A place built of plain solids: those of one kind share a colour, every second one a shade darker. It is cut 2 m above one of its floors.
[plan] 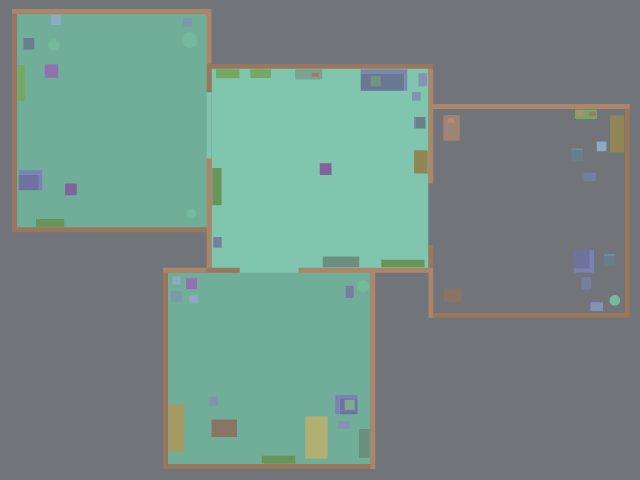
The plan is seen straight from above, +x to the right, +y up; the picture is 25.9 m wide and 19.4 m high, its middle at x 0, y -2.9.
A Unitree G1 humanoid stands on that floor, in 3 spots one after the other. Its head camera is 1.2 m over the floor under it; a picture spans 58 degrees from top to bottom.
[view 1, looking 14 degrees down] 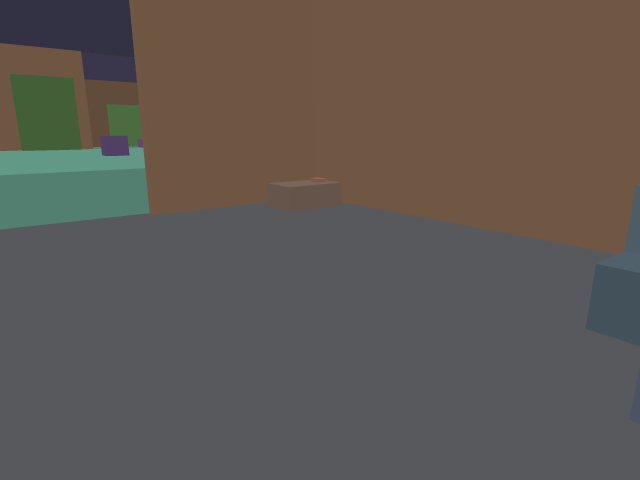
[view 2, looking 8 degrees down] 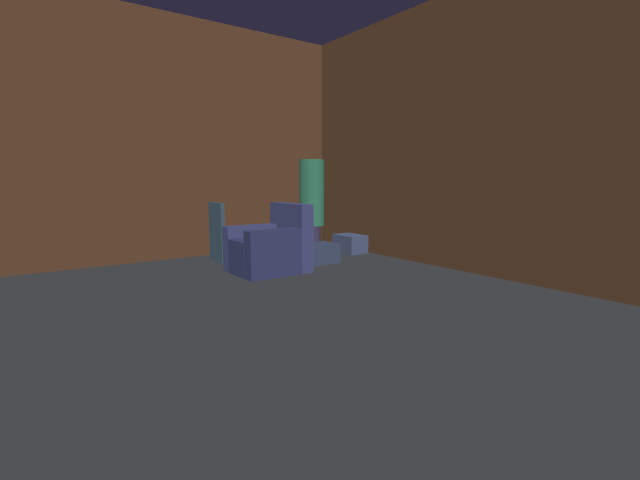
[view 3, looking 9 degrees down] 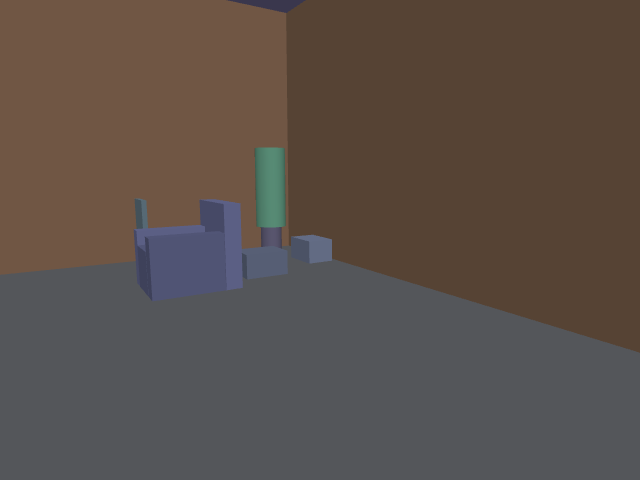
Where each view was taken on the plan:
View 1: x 11.10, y -2.57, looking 142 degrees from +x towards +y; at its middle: ground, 4.96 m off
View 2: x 5.76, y -1.04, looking -36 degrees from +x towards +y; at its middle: pot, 7.52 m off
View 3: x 6.12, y -2.57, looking -32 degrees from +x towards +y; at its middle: toybox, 5.79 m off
